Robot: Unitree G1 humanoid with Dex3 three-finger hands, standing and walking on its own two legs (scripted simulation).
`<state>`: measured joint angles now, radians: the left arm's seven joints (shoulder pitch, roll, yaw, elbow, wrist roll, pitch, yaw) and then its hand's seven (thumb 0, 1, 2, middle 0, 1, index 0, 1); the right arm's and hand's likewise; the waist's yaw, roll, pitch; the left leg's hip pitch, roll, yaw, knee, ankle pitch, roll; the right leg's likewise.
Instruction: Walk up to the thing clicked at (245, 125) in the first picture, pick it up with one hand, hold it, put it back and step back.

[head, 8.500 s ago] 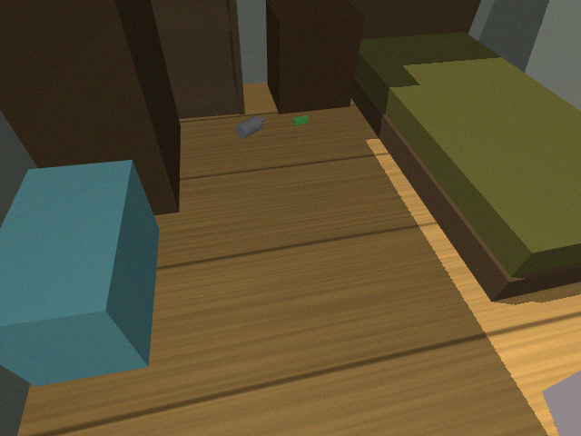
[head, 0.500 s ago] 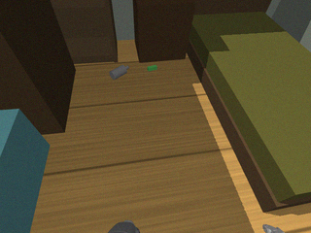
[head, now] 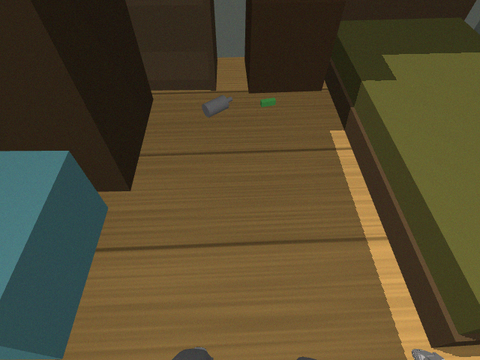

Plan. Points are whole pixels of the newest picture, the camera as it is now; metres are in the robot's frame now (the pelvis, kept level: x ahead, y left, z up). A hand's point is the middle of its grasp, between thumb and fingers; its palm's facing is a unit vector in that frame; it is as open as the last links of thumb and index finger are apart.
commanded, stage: walk up
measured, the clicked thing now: (218, 104) +1.54 +0.19 -0.70
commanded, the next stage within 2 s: stand in 0.68 s
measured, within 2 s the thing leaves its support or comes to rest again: neither
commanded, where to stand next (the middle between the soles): +0.08 -0.01 m, yaw +0 degrees
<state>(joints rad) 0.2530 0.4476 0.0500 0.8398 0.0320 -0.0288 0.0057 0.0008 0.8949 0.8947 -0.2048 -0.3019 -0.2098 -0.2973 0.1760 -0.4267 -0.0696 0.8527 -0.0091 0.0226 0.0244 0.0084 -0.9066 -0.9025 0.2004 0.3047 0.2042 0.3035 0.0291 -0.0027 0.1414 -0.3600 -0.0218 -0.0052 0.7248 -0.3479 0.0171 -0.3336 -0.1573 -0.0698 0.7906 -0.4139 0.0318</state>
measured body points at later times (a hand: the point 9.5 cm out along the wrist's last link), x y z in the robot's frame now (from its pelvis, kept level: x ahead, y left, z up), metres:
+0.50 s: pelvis +0.00 +0.00 +0.03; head +0.01 +0.01 +0.48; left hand +0.07 +0.30 -0.11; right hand +0.09 -0.30 -0.09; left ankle +0.03 +0.12 -0.71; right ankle +0.01 -0.14 -0.71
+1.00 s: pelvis +0.01 -0.01 +0.04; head +0.02 +0.00 +0.49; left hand +0.09 +0.30 -0.09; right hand +0.10 -0.31 -0.09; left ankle +0.03 +0.12 -0.71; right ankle +0.01 -0.14 -0.71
